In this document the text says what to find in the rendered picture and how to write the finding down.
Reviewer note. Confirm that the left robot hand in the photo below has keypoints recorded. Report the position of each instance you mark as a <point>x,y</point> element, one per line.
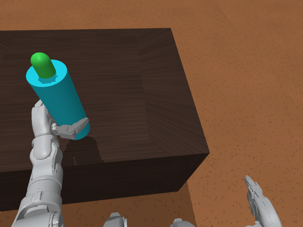
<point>43,123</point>

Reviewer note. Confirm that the left robot arm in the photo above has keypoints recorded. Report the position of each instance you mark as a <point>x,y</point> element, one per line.
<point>42,205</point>

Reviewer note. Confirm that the bottle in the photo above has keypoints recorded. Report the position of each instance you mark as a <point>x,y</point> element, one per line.
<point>52,83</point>

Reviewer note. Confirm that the right robot hand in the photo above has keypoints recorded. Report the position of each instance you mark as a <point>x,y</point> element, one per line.
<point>260,206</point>

